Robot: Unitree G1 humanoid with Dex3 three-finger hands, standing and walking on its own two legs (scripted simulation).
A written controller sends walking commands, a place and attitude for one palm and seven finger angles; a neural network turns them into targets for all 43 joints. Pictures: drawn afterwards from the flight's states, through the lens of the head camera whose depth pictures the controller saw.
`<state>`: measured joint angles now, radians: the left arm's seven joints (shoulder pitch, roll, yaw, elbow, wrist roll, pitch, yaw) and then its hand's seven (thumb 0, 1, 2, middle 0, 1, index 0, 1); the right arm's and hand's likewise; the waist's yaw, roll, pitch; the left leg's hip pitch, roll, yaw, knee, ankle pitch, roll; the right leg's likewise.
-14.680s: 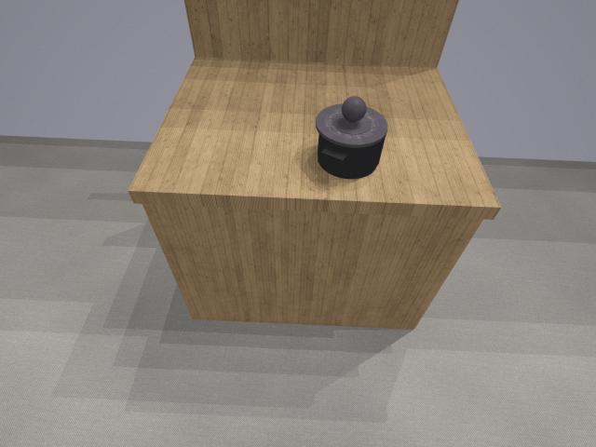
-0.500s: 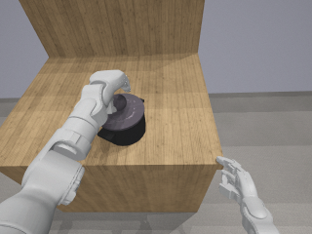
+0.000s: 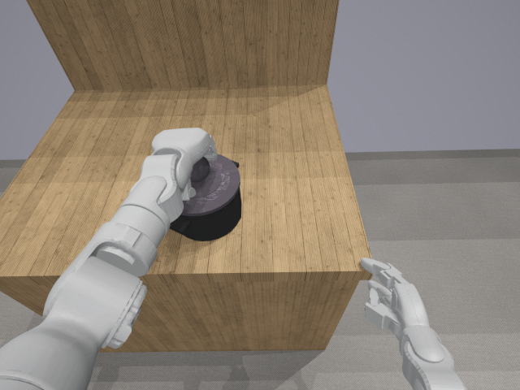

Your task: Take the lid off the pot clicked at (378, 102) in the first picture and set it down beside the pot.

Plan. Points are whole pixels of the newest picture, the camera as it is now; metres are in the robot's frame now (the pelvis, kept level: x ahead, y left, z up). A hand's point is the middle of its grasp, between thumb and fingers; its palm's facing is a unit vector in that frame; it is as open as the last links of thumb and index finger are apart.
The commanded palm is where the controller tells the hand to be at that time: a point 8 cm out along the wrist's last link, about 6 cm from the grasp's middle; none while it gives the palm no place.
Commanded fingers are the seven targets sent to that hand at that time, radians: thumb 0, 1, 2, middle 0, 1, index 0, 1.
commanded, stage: lower the open fingers around the knob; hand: left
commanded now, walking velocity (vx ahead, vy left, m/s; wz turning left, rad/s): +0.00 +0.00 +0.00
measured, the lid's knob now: (195, 167) +0.49 +0.12 +0.06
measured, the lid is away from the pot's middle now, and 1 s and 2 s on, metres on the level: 0.00 0.01 0.01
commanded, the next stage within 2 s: close the fingers and squeeze the knob in 0.10 s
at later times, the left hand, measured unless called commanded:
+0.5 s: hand (187, 175) +0.45 +0.12 +0.09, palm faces -0.31 -0.05 -0.95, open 10.1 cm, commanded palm +0.45 +0.13 +0.14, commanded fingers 0.00 -0.04 1.11 -0.60 -0.75 -0.60 -0.75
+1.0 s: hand (188, 173) +0.45 +0.12 +0.08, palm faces -0.32 -0.06 -0.95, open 8.4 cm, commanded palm +0.45 +0.13 +0.14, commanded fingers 0.00 0.30 0.88 -0.72 -0.99 -0.72 -0.99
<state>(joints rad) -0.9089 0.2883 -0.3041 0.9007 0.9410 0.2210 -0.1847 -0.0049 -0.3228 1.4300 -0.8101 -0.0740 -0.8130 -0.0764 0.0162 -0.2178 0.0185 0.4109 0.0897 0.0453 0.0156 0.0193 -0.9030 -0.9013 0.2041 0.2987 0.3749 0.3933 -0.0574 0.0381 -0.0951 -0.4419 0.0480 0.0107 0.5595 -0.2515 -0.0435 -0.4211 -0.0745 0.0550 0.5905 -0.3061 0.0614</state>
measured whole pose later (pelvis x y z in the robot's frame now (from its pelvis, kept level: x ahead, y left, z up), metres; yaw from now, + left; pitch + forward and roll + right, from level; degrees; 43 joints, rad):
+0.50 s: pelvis +0.00 +0.00 +0.00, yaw +0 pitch +8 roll +1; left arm -0.91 0.30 -0.29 0.91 0.94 0.21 -0.19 0.00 -0.14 1.17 -0.64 -0.51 -0.63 -0.50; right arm 0.01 -0.22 0.03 0.41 0.09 0.05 0.01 0.02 -0.90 -0.90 0.20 0.30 0.38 0.39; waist -0.06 0.04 -0.10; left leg -0.44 0.05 0.01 0.57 -0.25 -0.05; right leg -0.42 -0.07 0.05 0.60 -0.31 0.06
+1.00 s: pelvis +0.00 +0.00 +0.00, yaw +0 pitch +8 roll +1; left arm -0.92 0.30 -0.28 0.92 0.94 0.22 -0.19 0.00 0.10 0.99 -0.61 -0.89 -0.61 -0.88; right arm 0.02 -0.22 0.02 0.40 0.09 0.04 0.01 0.02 -0.90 -0.90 0.20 0.30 0.40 0.41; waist -0.07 0.04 -0.10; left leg -0.46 0.05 0.01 0.57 -0.26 -0.04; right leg -0.43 -0.07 0.05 0.60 -0.31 0.06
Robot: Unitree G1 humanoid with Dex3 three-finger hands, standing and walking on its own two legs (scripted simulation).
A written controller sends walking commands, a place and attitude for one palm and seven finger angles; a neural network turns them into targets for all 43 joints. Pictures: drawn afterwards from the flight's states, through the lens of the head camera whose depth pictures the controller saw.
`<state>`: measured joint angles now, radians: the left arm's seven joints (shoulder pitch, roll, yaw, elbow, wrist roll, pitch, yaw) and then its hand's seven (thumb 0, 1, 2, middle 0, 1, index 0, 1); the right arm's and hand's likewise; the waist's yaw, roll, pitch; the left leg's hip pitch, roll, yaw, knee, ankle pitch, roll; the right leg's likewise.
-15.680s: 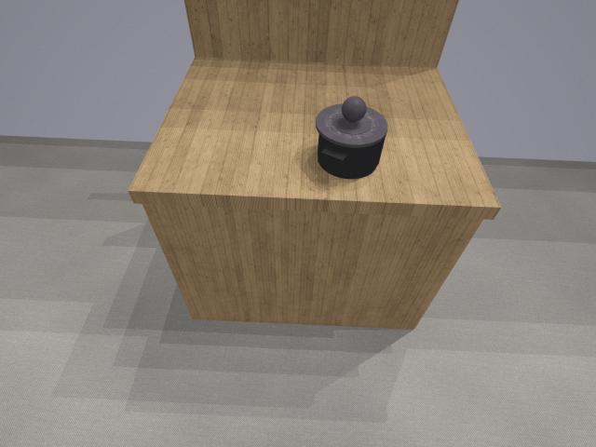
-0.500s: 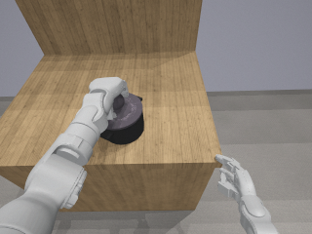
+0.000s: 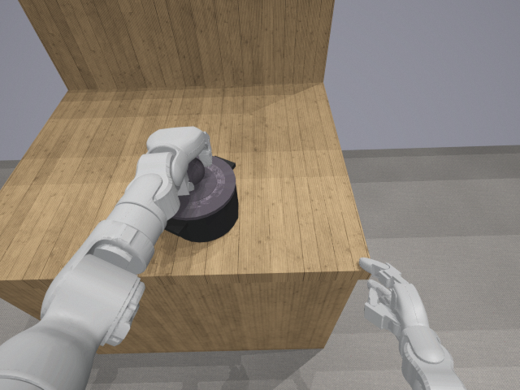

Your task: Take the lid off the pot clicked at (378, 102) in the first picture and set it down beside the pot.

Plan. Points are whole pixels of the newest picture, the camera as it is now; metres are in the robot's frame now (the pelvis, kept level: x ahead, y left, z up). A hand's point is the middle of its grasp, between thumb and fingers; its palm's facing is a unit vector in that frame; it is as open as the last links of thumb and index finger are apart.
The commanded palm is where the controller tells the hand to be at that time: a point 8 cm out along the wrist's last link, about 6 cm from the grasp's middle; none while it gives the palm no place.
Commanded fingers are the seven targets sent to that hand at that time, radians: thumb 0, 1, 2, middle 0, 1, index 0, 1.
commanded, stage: close the fingers and squeeze the knob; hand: left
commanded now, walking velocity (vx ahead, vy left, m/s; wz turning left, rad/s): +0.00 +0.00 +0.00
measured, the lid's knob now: (189, 170) +0.48 +0.12 +0.06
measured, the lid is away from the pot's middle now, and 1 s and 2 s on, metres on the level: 0.01 0.01 0.00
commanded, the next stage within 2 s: lift the lid straight up in 0.68 s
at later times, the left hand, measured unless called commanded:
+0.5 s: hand (186, 176) +0.45 +0.12 +0.09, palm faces -0.31 -0.04 -0.95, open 8.3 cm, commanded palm +0.45 +0.12 +0.14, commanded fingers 0.00 0.44 1.02 -0.76 -0.97 -0.74 -0.98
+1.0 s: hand (187, 174) +0.45 +0.12 +0.09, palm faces -0.34 -0.05 -0.94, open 8.3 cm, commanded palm +0.46 +0.12 +0.16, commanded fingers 0.00 0.55 1.06 -0.81 -1.00 -0.80 -1.02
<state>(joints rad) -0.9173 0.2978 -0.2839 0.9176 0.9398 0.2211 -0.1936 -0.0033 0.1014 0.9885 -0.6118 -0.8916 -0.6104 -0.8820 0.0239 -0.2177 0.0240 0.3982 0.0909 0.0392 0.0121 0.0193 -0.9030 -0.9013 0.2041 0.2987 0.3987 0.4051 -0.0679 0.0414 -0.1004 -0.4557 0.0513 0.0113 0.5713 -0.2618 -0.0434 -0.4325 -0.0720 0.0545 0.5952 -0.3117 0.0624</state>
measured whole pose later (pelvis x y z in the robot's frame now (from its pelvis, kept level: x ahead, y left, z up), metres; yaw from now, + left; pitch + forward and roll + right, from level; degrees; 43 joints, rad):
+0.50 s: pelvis +0.00 +0.00 +0.00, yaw +0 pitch +8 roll +1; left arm -0.93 0.28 -0.32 0.93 0.94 0.24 -0.18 0.00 0.14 0.89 -0.61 -0.90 -0.60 -0.91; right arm 0.01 -0.22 0.02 0.41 0.09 0.04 0.01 0.02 -0.90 -0.90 0.20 0.30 0.40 0.41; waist -0.07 0.04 -0.10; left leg -0.46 0.05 0.01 0.57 -0.26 -0.05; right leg -0.44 -0.07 0.05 0.60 -0.31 0.06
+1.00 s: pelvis +0.00 +0.00 +0.00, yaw +0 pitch +8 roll +1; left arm -0.95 0.30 -0.31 0.94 0.93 0.23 -0.21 0.00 0.13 0.87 -0.63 -0.90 -0.62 -0.91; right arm 0.01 -0.21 0.04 0.41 0.09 0.01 -0.01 0.02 -0.90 -0.90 0.20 0.30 0.40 0.41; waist -0.07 0.04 -0.09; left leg -0.46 0.05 0.01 0.56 -0.25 -0.05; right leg -0.43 -0.07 0.05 0.60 -0.31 0.06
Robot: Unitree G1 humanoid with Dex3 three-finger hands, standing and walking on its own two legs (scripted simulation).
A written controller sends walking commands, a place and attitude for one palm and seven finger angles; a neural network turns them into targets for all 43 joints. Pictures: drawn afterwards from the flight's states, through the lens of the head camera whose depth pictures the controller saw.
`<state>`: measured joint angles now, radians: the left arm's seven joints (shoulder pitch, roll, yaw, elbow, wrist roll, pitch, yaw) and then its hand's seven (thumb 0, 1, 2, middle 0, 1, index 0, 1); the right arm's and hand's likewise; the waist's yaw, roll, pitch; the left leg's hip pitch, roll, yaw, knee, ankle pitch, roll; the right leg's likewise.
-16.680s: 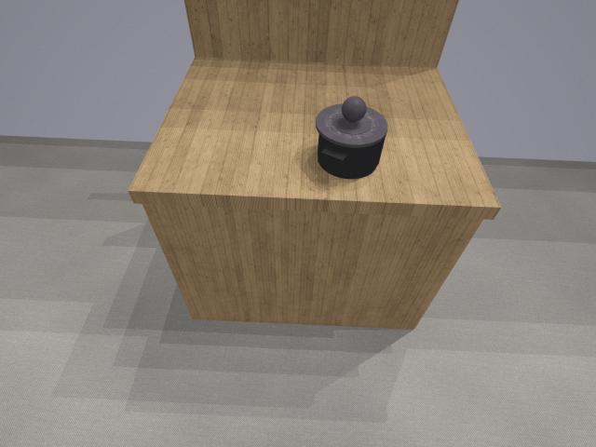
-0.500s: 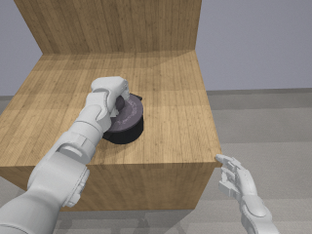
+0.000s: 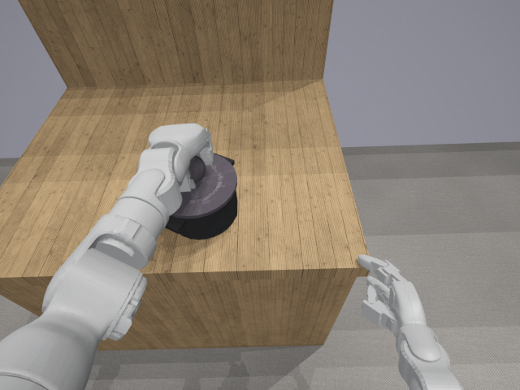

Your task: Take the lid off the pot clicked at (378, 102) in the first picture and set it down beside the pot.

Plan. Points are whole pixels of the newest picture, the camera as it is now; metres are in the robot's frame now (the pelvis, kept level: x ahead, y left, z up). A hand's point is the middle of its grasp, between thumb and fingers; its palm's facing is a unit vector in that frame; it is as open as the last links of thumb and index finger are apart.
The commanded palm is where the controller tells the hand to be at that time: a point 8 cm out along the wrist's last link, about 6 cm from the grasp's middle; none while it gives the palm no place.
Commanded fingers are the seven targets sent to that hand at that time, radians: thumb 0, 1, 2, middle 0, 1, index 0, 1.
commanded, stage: lift the lid straight up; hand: left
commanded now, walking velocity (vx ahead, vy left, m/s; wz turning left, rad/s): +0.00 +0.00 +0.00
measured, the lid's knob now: (190, 169) +0.48 +0.12 +0.06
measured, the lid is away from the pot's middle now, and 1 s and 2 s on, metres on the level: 0.01 0.00 0.01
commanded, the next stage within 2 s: move the lid sideways beside the pot in 1.78 s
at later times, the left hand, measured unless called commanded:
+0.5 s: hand (183, 151) +0.47 +0.12 +0.12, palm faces -0.29 -0.05 -0.96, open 8.3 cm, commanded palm +0.46 +0.12 +0.20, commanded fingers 0.00 0.55 1.06 -0.81 -1.00 -0.80 -1.02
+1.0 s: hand (176, 137) +0.45 +0.12 +0.16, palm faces -0.26 -0.03 -0.96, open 8.3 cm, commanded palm +0.46 +0.12 +0.24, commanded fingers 0.00 0.55 1.06 -0.81 -1.00 -0.80 -1.02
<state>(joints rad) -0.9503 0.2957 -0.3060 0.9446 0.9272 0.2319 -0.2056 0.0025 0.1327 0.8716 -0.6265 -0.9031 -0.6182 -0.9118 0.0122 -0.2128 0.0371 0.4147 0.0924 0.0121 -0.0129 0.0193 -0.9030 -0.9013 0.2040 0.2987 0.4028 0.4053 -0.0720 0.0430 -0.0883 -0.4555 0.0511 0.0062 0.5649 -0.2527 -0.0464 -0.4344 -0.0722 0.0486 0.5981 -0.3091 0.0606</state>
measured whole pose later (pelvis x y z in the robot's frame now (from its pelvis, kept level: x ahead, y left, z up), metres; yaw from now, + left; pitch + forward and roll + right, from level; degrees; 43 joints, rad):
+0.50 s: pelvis +0.01 +0.00 +0.00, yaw +0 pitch +8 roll +1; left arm -0.98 0.31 -0.30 0.87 0.92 0.27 -0.25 0.00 0.13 0.87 -0.63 -0.89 -0.62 -0.91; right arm 0.04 -0.23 0.03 0.42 0.09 -0.02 0.00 0.02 -0.90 -0.90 0.20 0.30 0.41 0.41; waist -0.07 0.05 -0.09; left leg -0.41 0.05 0.01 0.53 -0.25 -0.04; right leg -0.39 -0.08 0.05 0.56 -0.30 0.06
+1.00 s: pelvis +0.00 +0.00 +0.01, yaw +1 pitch +5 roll +1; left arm -1.04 0.33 -0.33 0.84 0.91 0.29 -0.32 0.00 0.13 0.87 -0.64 -0.89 -0.62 -0.91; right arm 0.02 -0.23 0.04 0.46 0.09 -0.01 -0.02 0.02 -0.90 -0.90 0.20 0.30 0.35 0.38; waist -0.05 0.06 -0.07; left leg -0.36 0.04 0.00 0.49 -0.22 -0.05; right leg -0.35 -0.08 0.03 0.54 -0.29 0.06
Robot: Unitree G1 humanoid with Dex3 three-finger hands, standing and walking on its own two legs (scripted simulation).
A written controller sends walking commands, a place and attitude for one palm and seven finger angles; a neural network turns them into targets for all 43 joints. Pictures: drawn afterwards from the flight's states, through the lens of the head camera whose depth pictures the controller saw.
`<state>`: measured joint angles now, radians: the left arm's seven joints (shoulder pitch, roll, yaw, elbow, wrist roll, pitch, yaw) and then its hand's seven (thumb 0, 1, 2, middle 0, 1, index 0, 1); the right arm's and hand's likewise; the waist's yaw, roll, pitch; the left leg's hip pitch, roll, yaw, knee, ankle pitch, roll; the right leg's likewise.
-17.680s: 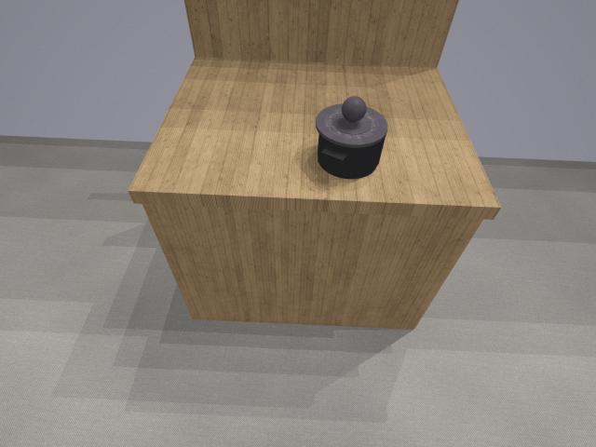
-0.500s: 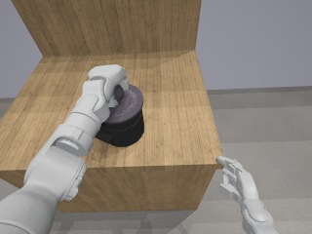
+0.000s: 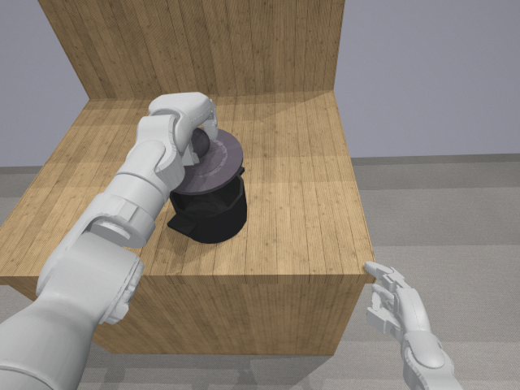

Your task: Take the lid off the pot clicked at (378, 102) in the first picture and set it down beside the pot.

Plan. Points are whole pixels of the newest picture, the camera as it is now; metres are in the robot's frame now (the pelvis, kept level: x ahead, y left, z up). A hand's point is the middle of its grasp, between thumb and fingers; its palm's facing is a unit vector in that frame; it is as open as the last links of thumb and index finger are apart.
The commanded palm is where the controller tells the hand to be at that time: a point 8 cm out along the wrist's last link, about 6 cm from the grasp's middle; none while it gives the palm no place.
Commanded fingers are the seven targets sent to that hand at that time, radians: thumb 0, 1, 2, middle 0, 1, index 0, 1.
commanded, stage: lift the lid straight up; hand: left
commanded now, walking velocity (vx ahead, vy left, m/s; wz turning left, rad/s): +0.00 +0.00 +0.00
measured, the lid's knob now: (194, 143) +0.49 +0.11 +0.13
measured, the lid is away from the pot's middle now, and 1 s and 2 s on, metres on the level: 0.00 0.01 0.13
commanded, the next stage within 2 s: move the lid sideways beside the pot in 0.78 s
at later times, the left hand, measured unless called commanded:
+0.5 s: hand (176, 122) +0.47 +0.13 +0.19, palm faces -0.23 -0.04 -0.97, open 8.3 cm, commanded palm +0.46 +0.13 +0.28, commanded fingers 0.00 0.55 1.06 -0.81 -1.00 -0.80 -1.02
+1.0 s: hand (176, 116) +0.47 +0.12 +0.20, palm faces -0.23 -0.05 -0.97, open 8.3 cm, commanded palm +0.46 +0.14 +0.28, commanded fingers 0.00 0.55 1.06 -0.81 -1.00 -0.80 -1.02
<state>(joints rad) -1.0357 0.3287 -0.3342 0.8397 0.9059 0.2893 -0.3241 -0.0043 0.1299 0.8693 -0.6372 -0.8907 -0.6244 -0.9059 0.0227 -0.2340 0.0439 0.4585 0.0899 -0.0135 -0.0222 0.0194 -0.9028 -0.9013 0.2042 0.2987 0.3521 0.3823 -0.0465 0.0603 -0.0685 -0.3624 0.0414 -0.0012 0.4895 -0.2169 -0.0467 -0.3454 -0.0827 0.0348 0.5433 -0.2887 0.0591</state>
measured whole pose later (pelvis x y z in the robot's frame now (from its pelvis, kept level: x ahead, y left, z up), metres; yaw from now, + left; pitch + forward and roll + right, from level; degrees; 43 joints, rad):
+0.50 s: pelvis +0.01 +0.01 +0.00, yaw +0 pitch +5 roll +1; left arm -1.07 0.38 -0.31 0.75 0.90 0.29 -0.41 0.00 0.13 0.87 -0.64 -0.89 -0.63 -0.90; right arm 0.05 -0.25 0.04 0.45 0.08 -0.04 -0.02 0.02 -0.90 -0.90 0.20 0.30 0.35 0.38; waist -0.04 0.06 -0.06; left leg -0.34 0.04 0.00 0.47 -0.22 -0.04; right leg -0.31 -0.09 0.03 0.51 -0.28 0.06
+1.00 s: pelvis +0.00 +0.01 +0.00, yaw +0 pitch +5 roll +1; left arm -1.13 0.38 -0.29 0.82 0.91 0.28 -0.42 -0.01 0.13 0.87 -0.64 -0.89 -0.63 -0.91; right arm 0.03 -0.25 0.05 0.47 0.08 -0.04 -0.03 0.02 -0.90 -0.90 0.20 0.30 0.31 0.36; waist -0.04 0.06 -0.05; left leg -0.33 0.03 0.00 0.45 -0.20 -0.04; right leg -0.31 -0.09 0.04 0.50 -0.27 0.07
